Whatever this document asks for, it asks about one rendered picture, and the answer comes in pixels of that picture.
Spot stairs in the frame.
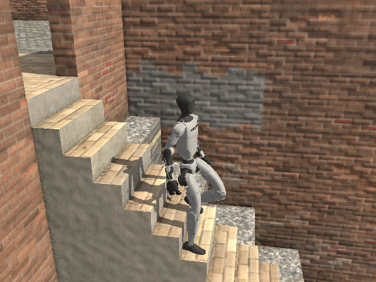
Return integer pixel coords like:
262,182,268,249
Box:
26,77,285,282

